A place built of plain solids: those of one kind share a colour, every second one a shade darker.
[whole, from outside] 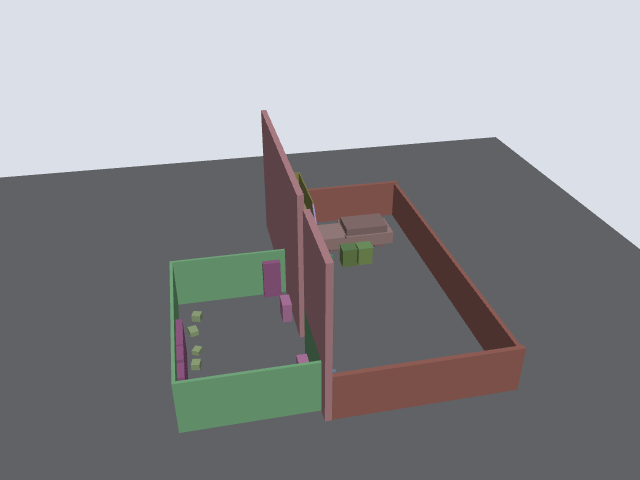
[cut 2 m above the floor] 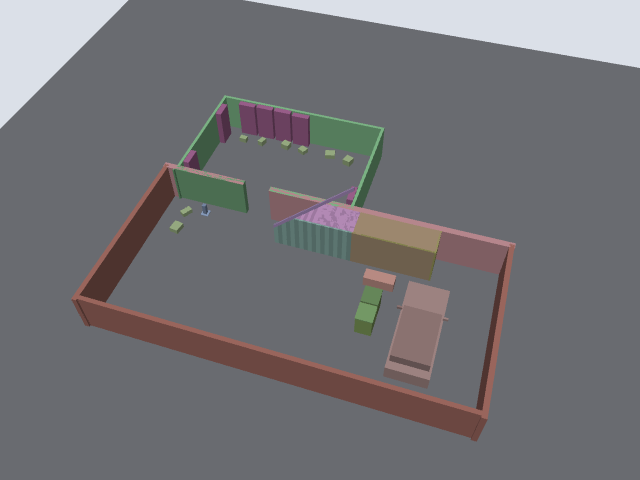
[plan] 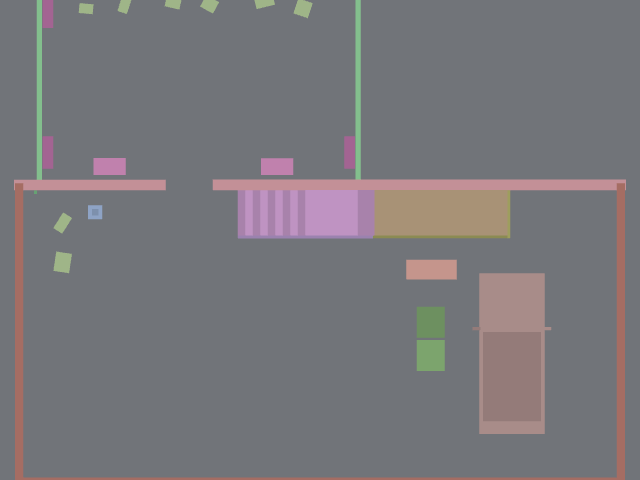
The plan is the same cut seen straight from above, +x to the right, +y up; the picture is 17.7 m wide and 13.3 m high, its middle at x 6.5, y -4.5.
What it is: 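The rear of a town building of two storeys with an external escape stair; a paved yard 16.5 x 8.0 m; from a top landing at the upper floor's door, 3.82 m over the yard, a stair of 19 risers of 0.201 m and treads of 0.208 m, 1.25 m clear, one straight flight along the facade, without a landing, down to the yard; at the flights' free sides upright bars, round the landings guards of upright bars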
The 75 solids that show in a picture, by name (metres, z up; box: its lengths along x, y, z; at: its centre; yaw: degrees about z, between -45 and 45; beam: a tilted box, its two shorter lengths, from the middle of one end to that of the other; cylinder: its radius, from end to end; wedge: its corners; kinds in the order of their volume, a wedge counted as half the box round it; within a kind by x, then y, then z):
{
 "stair_step_1": {"box": [3.79, 1.27, 0.25], "at": [6.12, -3.75, 0.08]},
 "stair_step_2": {"box": [3.59, 1.27, 0.45], "at": [6.22, -3.75, 0.18]},
 "stair_step_3": {"box": [3.38, 1.27, 0.65], "at": [6.32, -3.75, 0.28]},
 "stair_step_4": {"box": [3.17, 1.27, 0.85], "at": [6.43, -3.75, 0.38]},
 "stair_step_5": {"box": [2.96, 1.27, 1.05], "at": [6.53, -3.75, 0.48]},
 "stair_step_6": {"box": [2.75, 1.27, 1.26], "at": [6.64, -3.75, 0.58]},
 "stair_step_7": {"box": [2.55, 1.27, 1.46], "at": [6.74, -3.75, 0.68]},
 "stair_step_8": {"box": [2.34, 1.27, 1.66], "at": [6.84, -3.75, 0.78]},
 "stair_step_9": {"box": [2.13, 1.27, 1.86], "at": [6.95, -3.75, 0.88]},
 "stair_step_10": {"box": [1.92, 1.27, 2.06], "at": [7.05, -3.75, 0.98]},
 "stair_step_11": {"box": [1.71, 1.27, 2.26], "at": [7.16, -3.75, 1.08]},
 "stair_step_12": {"box": [1.51, 1.27, 2.46], "at": [7.26, -3.75, 1.18]},
 "stair_step_13": {"box": [1.3, 1.27, 2.66], "at": [7.36, -3.75, 1.28]},
 "stair_step_14": {"box": [1.09, 1.27, 2.86], "at": [7.47, -3.75, 1.38]},
 "stair_step_15": {"box": [0.67, 1.27, 3.27], "at": [7.68, -3.75, 1.58]},
 "stair_step_16": {"box": [0.47, 1.27, 3.47], "at": [7.78, -3.75, 1.68]},
 "facade_1": {"box": [4.21, 0.3, 7.62], "at": [0.12, -2.98, 3.76]},
 "facade_2": {"box": [11.45, 0.3, 7.62], "at": [9.26, -2.98, 3.76]},
 "paving_1": {"box": [3.81, 1.34, 3.87], "at": [9.87, -3.79, 1.88]},
 "boundary_1": {"box": [0.23, 8.43, 2.34], "at": [-1.84, -7.14, 1.12]},
 "boundary_2": {"box": [16.86, 0.2, 2.29], "at": [6.5, -11.18, 1.09]},
 "boundary_3": {"box": [0.23, 8.43, 2.37], "at": [14.84, -7.14, 1.14]},
 "wall_1": {"box": [0.15, 5.95, 2.63], "at": [-1.27, 0.0, 1.26]},
 "wall_2": {"box": [3.58, 0.3, 2.63], "at": [0.44, -2.98, 1.26]},
 "wall_3": {"box": [8.98, 0.15, 2.63], "at": [3.14, 2.9, 1.26]},
 "wall_4": {"box": [4.1, 0.3, 2.63], "at": [5.58, -2.98, 1.26]},
 "wall_5": {"box": [0.15, 5.95, 2.63], "at": [7.55, 0.0, 1.26]},
 "car_1": {"box": [1.62, 2.48, 0.45], "at": [11.82, -8.29, 1.14]},
 "car_2": {"box": [1.82, 4.46, 0.74], "at": [11.82, -7.65, 0.55]},
 "shelf_1": {"box": [0.3, 0.9, 2.06], "at": [-1.04, -2.08, 0.98]},
 "shelf_2": {"box": [0.3, 0.9, 2.05], "at": [-1.04, 1.82, 0.97]},
 "shelf_3": {"box": [0.9, 0.3, 2.01], "at": [0.11, 2.67, 0.95]},
 "shelf_4": {"box": [0.9, 0.3, 2.08], "at": [1.12, 2.67, 0.99]},
 "shelf_5": {"box": [0.9, 0.3, 2.06], "at": [2.13, 2.67, 0.98]},
 "shelf_6": {"box": [0.9, 0.3, 1.98], "at": [3.14, 2.67, 0.94]},
 "shelf_7": {"box": [0.3, 0.9, 2.11], "at": [7.32, -2.08, 1.0]},
 "rim_guard_1": {"box": [3.81, 0.08, 4.97], "at": [9.87, -4.42, 2.43]},
 "rim_guard_2": {"box": [0.08, 1.33, 4.97], "at": [11.73, -3.79, 2.43]},
 "refuse_bin_1": {"box": [0.74, 0.82, 1.07], "at": [9.57, -7.7, 0.48]},
 "refuse_bin_2": {"box": [0.74, 0.82, 1.07], "at": [9.57, -6.78, 0.48]},
 "guard_run_1": {"box": [0.22, 0.08, 1.28], "at": [4.33, -4.42, 0.59]},
 "guard_run_2": {"box": [0.22, 0.08, 1.48], "at": [4.54, -4.42, 0.69]},
 "guard_run_3": {"box": [0.22, 0.08, 1.68], "at": [4.74, -4.42, 0.79]},
 "guard_run_4": {"box": [0.22, 0.08, 1.88], "at": [4.95, -4.42, 0.89]},
 "guard_run_5": {"box": [0.22, 0.08, 2.08], "at": [5.16, -4.42, 0.99]},
 "guard_run_6": {"box": [0.22, 0.08, 2.29], "at": [5.37, -4.42, 1.09]},
 "guard_run_7": {"box": [0.22, 0.08, 2.49], "at": [5.58, -4.42, 1.19]},
 "guard_run_8": {"box": [0.22, 0.08, 2.69], "at": [5.78, -4.42, 1.29]},
 "guard_run_9": {"box": [0.22, 0.08, 2.89], "at": [5.99, -4.42, 1.39]},
 "guard_run_10": {"box": [0.22, 0.08, 3.09], "at": [6.2, -4.42, 1.5]},
 "guard_run_11": {"box": [0.22, 0.08, 3.29], "at": [6.41, -4.42, 1.6]},
 "guard_run_12": {"box": [0.22, 0.08, 3.49], "at": [6.62, -4.42, 1.7]},
 "guard_run_13": {"box": [0.22, 0.08, 3.69], "at": [6.82, -4.42, 1.8]},
 "guard_run_14": {"box": [0.22, 0.08, 3.89], "at": [7.03, -4.42, 1.9]},
 "guard_run_15": {"box": [0.22, 0.08, 4.09], "at": [7.24, -4.42, 2.0]},
 "guard_run_16": {"box": [0.22, 0.08, 4.3], "at": [7.45, -4.42, 2.1]},
 "guard_run_17": {"box": [0.22, 0.08, 4.5], "at": [7.66, -4.42, 2.2]},
 "guard_run_18": {"box": [0.22, 0.08, 4.7], "at": [7.86, -4.42, 2.3]},
 "filing_cabinet_1": {"box": [0.9, 0.47, 1.07], "at": [0.67, -2.46, 0.48]},
 "filing_cabinet_2": {"box": [0.9, 0.47, 1.07], "at": [5.31, -2.46, 0.48]},
 "guard_run_top_1": {"wedge": [[4.22, -4.46, 1.03], [4.22, -4.46, 1.23], [4.22, -4.38, 1.03], [4.22, -4.38, 1.23], [7.96, -4.46, 4.65], [7.96, -4.46, 4.85], [7.96, -4.38, 4.65], [7.96, -4.38, 4.85]]},
 "planter_box_1": {"box": [1.4, 0.55, 0.6], "at": [9.59, -5.32, 0.25]},
 "box_cardboard_1": {"box": [0.44, 0.54, 0.3], "at": [-0.63, -5.12, 0.1], "yaw": -8.7},
 "box_cardboard_2": {"box": [0.3, 0.52, 0.28], "at": [-0.63, -4.03, 0.09], "yaw": -32.2},
 "box_cardboard_3": {"box": [0.39, 0.28, 0.32], "at": [0.02, 1.91, 0.11], "yaw": -4.9},
 "box_cardboard_4": {"box": [0.28, 0.41, 0.34], "at": [1.08, 2.0, 0.12], "yaw": -17.5},
 "box_cardboard_5": {"box": [0.42, 0.39, 0.36], "at": [2.44, 2.12, 0.13], "yaw": -12.9},
 "box_cardboard_6": {"box": [0.41, 0.36, 0.29], "at": [3.44, 2.03, 0.1], "yaw": -28.7},
 "box_cardboard_7": {"box": [0.53, 0.42, 0.3], "at": [4.95, 2.16, 0.1], "yaw": 13.7},
 "box_cardboard_8": {"box": [0.42, 0.44, 0.4], "at": [6.03, 1.92, 0.15], "yaw": -18.4},
 "refuse_lid_1": {"box": [0.78, 0.86, 0.06], "at": [9.57, -7.7, 1.05]},
 "refuse_lid_2": {"box": [0.78, 0.86, 0.06], "at": [9.57, -6.78, 1.05]},
 "downpipe_1": {"box": [0.09, 0.1, 7.57], "at": [-1.38, -3.18, 3.73]},
 "traffic_cone_1": {"box": [0.4, 0.4, 0.08], "at": [0.27, -3.73, -0.01]},
 "traffic_cone_2": {"box": [0.18, 0.18, 0.56], "at": [0.27, -3.73, 0.31]}
}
